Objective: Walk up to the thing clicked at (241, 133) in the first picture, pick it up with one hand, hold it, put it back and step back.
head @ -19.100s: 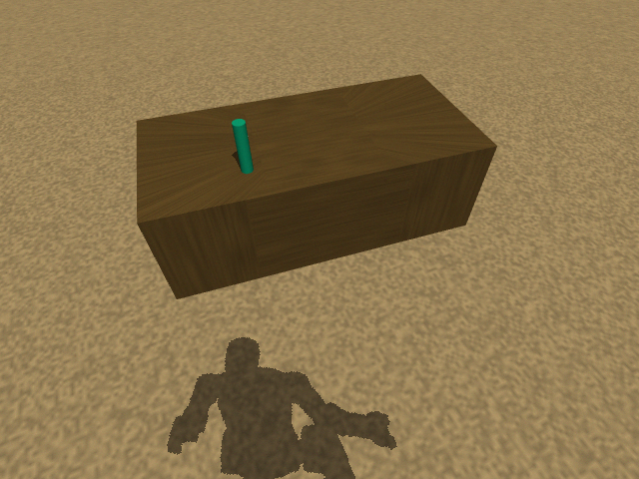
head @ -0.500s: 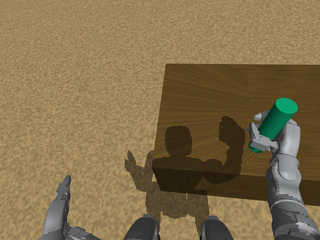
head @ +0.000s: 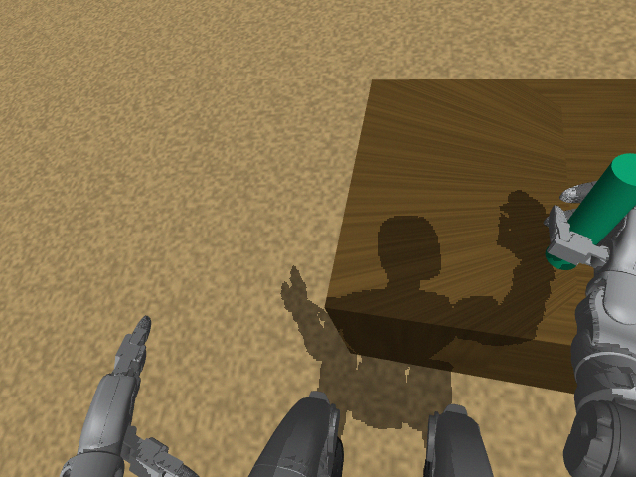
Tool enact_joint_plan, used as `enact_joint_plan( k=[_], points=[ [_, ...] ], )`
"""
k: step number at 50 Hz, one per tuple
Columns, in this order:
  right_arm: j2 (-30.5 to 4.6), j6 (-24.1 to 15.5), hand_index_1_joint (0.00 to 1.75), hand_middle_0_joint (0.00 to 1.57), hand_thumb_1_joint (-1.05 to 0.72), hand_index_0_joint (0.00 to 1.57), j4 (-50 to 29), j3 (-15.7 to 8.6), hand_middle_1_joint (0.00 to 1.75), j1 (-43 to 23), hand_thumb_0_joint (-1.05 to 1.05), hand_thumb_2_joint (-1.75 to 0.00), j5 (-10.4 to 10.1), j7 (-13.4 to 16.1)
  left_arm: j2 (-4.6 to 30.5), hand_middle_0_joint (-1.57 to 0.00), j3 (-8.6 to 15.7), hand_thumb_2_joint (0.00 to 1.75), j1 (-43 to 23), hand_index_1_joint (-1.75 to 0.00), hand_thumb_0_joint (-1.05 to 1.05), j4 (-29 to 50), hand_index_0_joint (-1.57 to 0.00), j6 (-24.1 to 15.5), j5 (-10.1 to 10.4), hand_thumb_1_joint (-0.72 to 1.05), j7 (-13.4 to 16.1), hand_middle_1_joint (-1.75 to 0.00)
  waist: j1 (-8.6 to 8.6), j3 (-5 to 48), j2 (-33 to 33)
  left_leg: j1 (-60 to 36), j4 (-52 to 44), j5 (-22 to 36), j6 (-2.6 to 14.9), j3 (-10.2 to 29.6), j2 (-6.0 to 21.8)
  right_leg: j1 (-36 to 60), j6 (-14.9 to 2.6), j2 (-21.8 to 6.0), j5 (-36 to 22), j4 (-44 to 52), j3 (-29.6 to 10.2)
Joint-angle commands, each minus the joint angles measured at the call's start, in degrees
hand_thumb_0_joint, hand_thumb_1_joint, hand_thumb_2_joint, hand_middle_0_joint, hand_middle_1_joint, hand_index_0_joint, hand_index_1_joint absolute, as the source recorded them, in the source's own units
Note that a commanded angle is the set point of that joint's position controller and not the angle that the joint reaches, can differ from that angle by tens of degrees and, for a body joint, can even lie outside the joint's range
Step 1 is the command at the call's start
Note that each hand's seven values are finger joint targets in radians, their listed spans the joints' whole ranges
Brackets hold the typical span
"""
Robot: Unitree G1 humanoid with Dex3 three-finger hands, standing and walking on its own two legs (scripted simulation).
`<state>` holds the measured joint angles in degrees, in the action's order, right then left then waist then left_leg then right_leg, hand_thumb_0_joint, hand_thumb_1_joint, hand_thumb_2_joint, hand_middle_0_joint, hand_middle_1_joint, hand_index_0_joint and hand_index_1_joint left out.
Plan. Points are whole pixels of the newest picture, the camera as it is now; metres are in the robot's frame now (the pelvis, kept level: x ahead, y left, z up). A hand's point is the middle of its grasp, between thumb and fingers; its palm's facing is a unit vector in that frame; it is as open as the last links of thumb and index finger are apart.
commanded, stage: crouch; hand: right
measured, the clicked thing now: (592, 220) +0.44 -0.24 +0.00
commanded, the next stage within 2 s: lower in 0.34 s
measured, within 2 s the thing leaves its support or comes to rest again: rests again in 1.50 s
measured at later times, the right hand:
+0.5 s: hand (563, 221) +0.47 -0.23 -0.05, palm faces +0.30 +0.95 +0.01, open 5.3 cm
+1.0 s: hand (549, 240) +0.47 -0.24 -0.12, palm faces +0.28 +0.96 +0.02, open 5.3 cm
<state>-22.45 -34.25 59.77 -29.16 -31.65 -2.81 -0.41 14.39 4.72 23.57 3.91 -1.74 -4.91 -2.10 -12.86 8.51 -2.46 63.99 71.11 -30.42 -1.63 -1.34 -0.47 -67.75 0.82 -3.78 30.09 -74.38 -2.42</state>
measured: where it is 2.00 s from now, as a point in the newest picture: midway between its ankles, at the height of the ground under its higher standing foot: outside the picture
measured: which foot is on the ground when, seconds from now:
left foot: down 0.00-1.00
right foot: down 0.00-1.00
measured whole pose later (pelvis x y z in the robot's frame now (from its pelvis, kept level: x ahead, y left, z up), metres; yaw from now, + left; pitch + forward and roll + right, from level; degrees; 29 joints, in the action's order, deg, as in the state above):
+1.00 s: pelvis -0.01 +0.01 -0.06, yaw +2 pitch +30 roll +7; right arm -32.9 -35.8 64.2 -36.9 -36.3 -0.2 -4.0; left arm 17.1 6.2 26.5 19.0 -3.4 -6.0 -3.5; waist -19.7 9.4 -2.8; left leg 81.1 84.3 -33.8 -0.8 -4.4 -2.2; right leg -86.4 1.9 -4.9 34.0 -89.5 -6.6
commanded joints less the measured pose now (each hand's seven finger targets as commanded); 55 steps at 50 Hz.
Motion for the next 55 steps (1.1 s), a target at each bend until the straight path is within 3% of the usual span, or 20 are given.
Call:
enact_joint_plan(
  k=[1,12,13,17,21,23,26,29,31,33,36,39,43,46,47,50,51,52,53,55],
  points=[
    [-13.25,-5.01,1.43,1.42,-0.71,1.42,-11.77,-0.81,1.43,-21.24,0.00,-1.31,0.37,-0.07,10.44,-0.05,7.68,0.05,3.32,-0.05,0.00,9.97,-0.06,-2.58,-0.31,-0.52,1.02,-0.06,-0.69,27.48,15.38,-6.72,-6.36,16.72,2.64,-1.70,-2.09,25.00,-0.46,0.93,-19.28,8.09,-0.74],
    [-17.45,-4.81,1.46,1.42,-0.66,1.43,-10.92,-3.93,1.46,-22.65,0.00,-1.34,1.12,-0.46,10.89,-0.05,7.40,0.05,2.35,-0.05,0.00,15.55,-0.06,-2.41,-0.61,-0.53,0.71,-0.06,-1.51,30.97,16.06,-5.95,-4.09,17.24,2.82,-2.34,-2.43,22.17,-0.78,0.81,-19.54,5.32,-1.82],
    [-16.83,-4.61,1.44,1.42,-0.66,1.42,-9.10,-3.53,1.44,-21.89,0.00,-1.33,1.26,-0.57,10.12,-0.05,6.30,0.05,3.12,-0.05,0.00,14.69,-0.06,-2.18,-0.78,-0.53,0.55,-0.06,-1.30,29.31,16.27,-5.45,-3.81,17.08,2.81,-2.28,-2.47,21.05,-0.77,0.85,-19.30,5.17,-1.63],
    [-18.42,-4.72,1.44,1.41,-0.67,1.42,-8.48,-5.02,1.44,-22.74,0.00,-1.33,0.81,-1.33,11.50,-0.05,7.86,0.04,2.52,-0.05,0.00,16.84,-0.06,-2.40,-0.39,-0.52,0.73,-0.06,-2.34,28.73,15.94,-3.48,-3.73,14.38,2.98,-2.49,-2.52,20.03,-0.81,0.60,-16.06,5.00,-2.06],
    [-18.71,-4.55,1.42,1.39,-0.63,1.40,-6.58,-5.01,1.42,-23.05,0.00,-1.31,0.93,-2.11,9.55,-0.05,5.81,0.05,4.30,-0.05,0.00,15.56,-0.06,-2.37,-0.52,-0.53,0.47,-0.06,-2.12,26.64,15.48,-4.11,-3.52,14.79,2.71,-1.61,-2.39,15.61,-1.27,1.00,-14.07,3.52,-1.36],
    [-20.44,-4.60,1.41,1.37,-0.65,1.38,-7.87,-6.00,1.40,-24.16,0.00,-1.30,1.03,-2.36,10.30,-0.05,6.53,0.06,2.84,-0.06,0.00,18.00,-0.05,-2.68,-0.45,-0.54,0.62,-0.05,-2.41,28.95,16.21,-5.22,-3.47,14.88,2.71,-1.13,-2.26,15.42,-1.27,1.05,-13.47,3.16,-1.30],
    [-18.49,-4.47,1.40,1.36,-0.62,1.37,-3.40,-5.14,1.40,-22.40,0.00,-1.30,1.22,-2.99,9.29,-0.05,4.83,0.05,4.14,-0.05,0.00,18.98,-0.05,-2.83,-0.56,-0.54,0.47,-0.05,-3.18,25.53,13.75,-4.28,-3.60,13.00,2.44,-0.24,-2.24,10.84,-1.63,1.01,-10.41,1.74,-1.07],
    [-22.70,-5.19,1.37,1.34,-0.64,1.35,-4.97,-7.68,1.37,-22.96,0.00,-1.27,1.35,-2.89,11.91,-0.05,7.60,0.05,4.10,-0.05,0.00,21.87,-0.05,-3.30,-0.39,-0.54,0.71,-0.05,-3.63,27.78,14.10,-3.64,-2.01,13.74,2.58,-0.36,-2.35,10.50,-1.63,0.88,-11.42,0.69,-1.58],
    [-22.35,-5.39,1.36,1.34,-0.64,1.34,-5.22,-8.02,1.36,-22.43,0.00,-1.26,1.23,-3.01,12.70,-0.05,8.47,0.05,4.76,-0.05,0.00,24.02,-0.05,-3.40,-0.59,-0.55,0.60,-0.05,-4.35,29.74,14.57,-4.16,-1.65,14.31,2.49,-0.26,-2.45,11.29,-1.67,0.87,-12.10,-0.19,-1.56],
    [-21.59,-5.72,1.37,1.35,-0.65,1.35,-4.30,-7.42,1.37,-23.12,0.00,-1.28,1.21,-3.56,10.64,-0.05,7.12,0.06,7.27,-0.06,0.00,21.33,-0.05,-3.49,-0.66,-0.55,0.35,-0.05,-4.72,27.50,16.30,-1.63,-0.82,14.07,2.59,-0.43,-2.59,10.21,-1.71,0.94,-12.00,-1.07,-1.47],
    [-24.62,-6.61,1.36,1.34,-0.64,1.35,-8.59,-8.60,1.36,-25.20,0.00,-1.26,1.35,-3.66,10.87,-0.05,7.26,0.06,6.60,-0.06,0.00,22.65,-0.05,-4.07,-0.68,-0.56,0.21,-0.05,-4.15,31.98,18.42,-1.42,0.81,15.52,2.50,0.04,-2.56,10.70,-1.60,0.95,-13.89,-3.09,-1.67],
    [-24.17,-7.05,1.32,1.30,-0.61,1.31,-8.93,-7.96,1.32,-24.89,0.00,-1.22,1.57,-3.92,11.13,-0.05,7.34,0.07,6.73,-0.06,0.00,22.55,-0.04,-4.25,-0.94,-0.56,0.20,-0.05,-4.01,33.08,21.29,1.27,2.62,15.35,2.98,-1.07,-2.88,12.67,-1.16,0.82,-15.60,-3.43,-2.07],
    [-25.02,-6.71,1.31,1.29,-0.60,1.29,-9.72,-8.25,1.31,-24.57,0.00,-1.21,2.15,-3.71,14.68,-0.05,10.92,0.07,4.93,-0.06,0.00,25.42,-0.05,-4.28,-1.19,-0.56,0.54,-0.05,-5.24,34.06,23.09,3.14,3.24,14.68,3.14,-1.97,-3.19,15.10,-0.83,0.27,-16.42,-3.52,-2.66],
    [-22.39,-6.00,1.35,1.31,-0.58,1.32,-7.02,-7.17,1.35,-22.39,0.00,-1.25,2.22,-3.91,12.64,-0.05,9.49,0.07,7.40,-0.06,0.00,23.40,-0.04,-4.02,-1.17,-0.56,0.11,-0.05,-5.09,30.40,23.11,5.50,3.96,14.34,3.21,-2.47,-3.37,13.38,-0.75,0.16,-16.80,-4.01,-2.68],
    [-23.59,-6.02,1.35,1.32,-0.61,1.33,-7.77,-7.95,1.35,-22.37,0.00,-1.25,2.12,-3.78,12.00,-0.05,9.13,0.07,7.19,-0.06,0.00,23.46,-0.04,-4.12,-1.04,-0.57,-0.09,-0.05,-4.43,30.73,23.98,5.29,4.35,14.79,3.27,-2.39,-3.29,13.04,-0.70,0.18,-17.54,-4.22,-2.66],
    [-23.12,-5.88,1.35,1.32,-0.61,1.33,-7.21,-8.11,1.35,-22.22,0.00,-1.25,2.14,-3.45,12.29,-0.05,9.82,0.07,6.84,-0.06,0.00,24.26,-0.04,-4.03,-1.05,-0.57,-0.38,-0.05,-4.68,29.44,22.89,7.08,4.91,12.45,3.36,-2.88,-3.54,11.52,-0.70,0.05,-14.73,-4.02,-2.91],
    [-22.28,-5.93,1.36,1.33,-0.62,1.33,-7.18,-7.73,1.36,-22.88,0.00,-1.26,2.14,-3.57,12.86,-0.05,10.36,0.06,7.06,-0.06,0.00,25.04,-0.05,-4.08,-0.94,-0.56,-0.36,-0.05,-5.86,29.27,22.44,7.62,5.41,11.58,3.56,-3.39,-3.54,11.83,-0.43,-0.04,-14.07,-3.79,-3.19],
    [-23.11,-6.10,1.36,1.32,-0.62,1.33,-6.72,-8.28,1.36,-21.98,0.00,-1.26,2.28,-3.20,13.29,-0.05,10.32,0.06,6.03,-0.06,0.00,25.89,-0.05,-4.18,-1.10,-0.56,-0.37,-0.05,-4.79,29.65,22.60,7.84,6.00,11.58,3.65,-3.38,-3.57,11.52,-0.42,-0.05,-14.75,-3.88,-3.26],
    [-23.06,-6.34,1.36,1.33,-0.65,1.34,-7.43,-7.90,1.36,-23.29,0.00,-1.27,2.40,-3.28,13.22,-0.06,10.55,0.06,6.68,-0.06,0.00,26.01,-0.05,-4.23,-1.07,-0.56,-0.35,-0.05,-5.98,30.45,22.93,8.45,6.27,11.95,3.59,-3.53,-3.58,12.95,-0.34,-0.16,-15.71,-4.50,-3.40],
    [-24.01,-6.63,1.36,1.34,-0.65,1.35,-7.42,-8.44,1.36,-24.07,0.00,-1.26,2.51,-3.03,14.06,-0.05,11.43,0.06,6.49,-0.06,0.00,26.45,-0.05,-4.31,-1.16,-0.56,-0.32,-0.05,-6.15,30.11,22.94,8.50,6.51,11.98,3.58,-3.58,-3.63,11.88,-0.49,-0.08,-15.39,-4.87,-3.54]
  ],
)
